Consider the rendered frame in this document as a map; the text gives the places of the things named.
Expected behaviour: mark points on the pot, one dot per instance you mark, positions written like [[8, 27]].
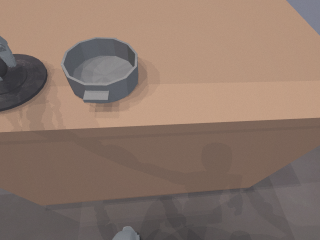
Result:
[[101, 69]]

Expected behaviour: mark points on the robot left thigh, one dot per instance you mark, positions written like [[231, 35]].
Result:
[[126, 235]]

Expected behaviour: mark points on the robot left shin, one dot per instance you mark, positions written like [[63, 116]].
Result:
[[128, 228]]

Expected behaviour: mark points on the robot left hand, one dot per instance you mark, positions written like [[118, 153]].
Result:
[[6, 54]]

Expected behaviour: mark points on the lid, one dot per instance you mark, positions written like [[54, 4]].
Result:
[[22, 82]]

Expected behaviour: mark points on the table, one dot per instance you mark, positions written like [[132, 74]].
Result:
[[228, 93]]

